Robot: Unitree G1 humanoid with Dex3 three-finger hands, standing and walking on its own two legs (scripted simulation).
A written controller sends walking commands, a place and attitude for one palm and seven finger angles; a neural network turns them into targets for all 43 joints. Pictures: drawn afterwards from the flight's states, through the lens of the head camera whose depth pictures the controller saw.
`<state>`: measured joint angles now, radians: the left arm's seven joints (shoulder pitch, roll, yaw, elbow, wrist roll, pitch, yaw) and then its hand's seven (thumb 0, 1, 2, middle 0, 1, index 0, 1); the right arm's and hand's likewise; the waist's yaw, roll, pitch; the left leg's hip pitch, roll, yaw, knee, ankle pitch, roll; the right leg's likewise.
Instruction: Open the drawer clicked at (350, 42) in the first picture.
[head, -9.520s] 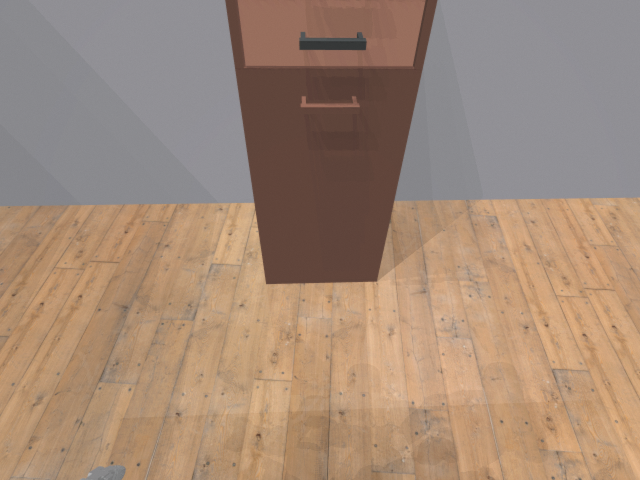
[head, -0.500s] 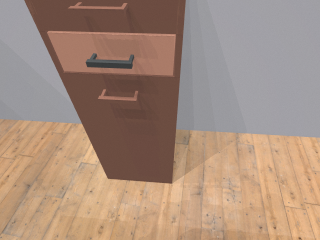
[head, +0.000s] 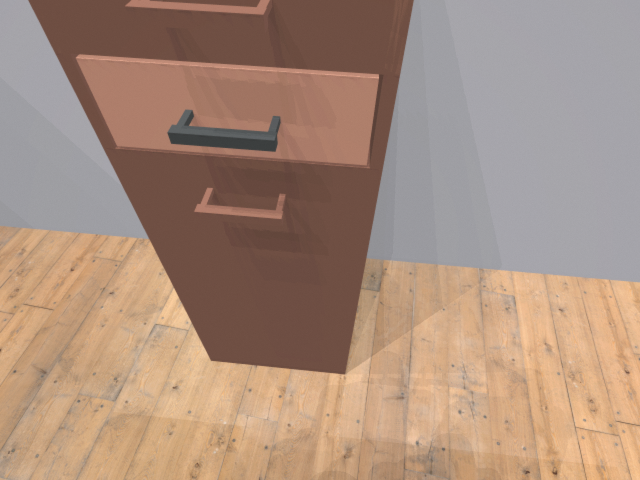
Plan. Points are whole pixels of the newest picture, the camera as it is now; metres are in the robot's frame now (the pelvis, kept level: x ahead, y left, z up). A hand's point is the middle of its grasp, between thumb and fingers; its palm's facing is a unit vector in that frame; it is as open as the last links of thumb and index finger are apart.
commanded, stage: come to a stop and stand still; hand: left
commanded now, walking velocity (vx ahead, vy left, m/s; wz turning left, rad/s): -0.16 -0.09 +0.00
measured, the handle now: (227, 129) +0.51 +0.17 +0.16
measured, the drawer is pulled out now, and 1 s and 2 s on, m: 0.00 0.00 0.00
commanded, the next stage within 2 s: look again from close up in 0.64 s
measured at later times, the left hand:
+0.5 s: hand out of the picture +0.02 +0.15 -0.16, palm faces +0.02 -0.97 -0.23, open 7.2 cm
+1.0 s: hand out of the picture -0.03 +0.17 -0.17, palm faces +0.03 -0.98 -0.18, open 7.3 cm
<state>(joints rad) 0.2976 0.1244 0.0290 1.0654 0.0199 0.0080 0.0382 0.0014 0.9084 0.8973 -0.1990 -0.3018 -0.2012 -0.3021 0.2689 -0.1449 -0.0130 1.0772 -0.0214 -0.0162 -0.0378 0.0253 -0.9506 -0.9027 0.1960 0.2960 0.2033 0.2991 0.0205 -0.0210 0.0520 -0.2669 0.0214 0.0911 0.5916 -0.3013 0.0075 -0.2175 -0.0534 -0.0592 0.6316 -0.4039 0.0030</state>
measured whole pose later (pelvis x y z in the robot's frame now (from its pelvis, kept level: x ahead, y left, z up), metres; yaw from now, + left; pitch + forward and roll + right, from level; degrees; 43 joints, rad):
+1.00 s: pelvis -0.04 +0.00 +0.01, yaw +0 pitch -2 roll +0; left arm 0.31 0.15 0.00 1.06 0.02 0.00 0.03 0.00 0.91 0.90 -0.20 -0.30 -0.20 -0.30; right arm 0.30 -0.15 0.01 1.06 -0.02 0.00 -0.02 0.01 -0.93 -0.90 0.20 0.30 0.20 0.30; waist 0.00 0.00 0.02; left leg -0.25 0.02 0.05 0.53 -0.25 0.01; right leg -0.20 -0.03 -0.07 0.53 -0.30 0.00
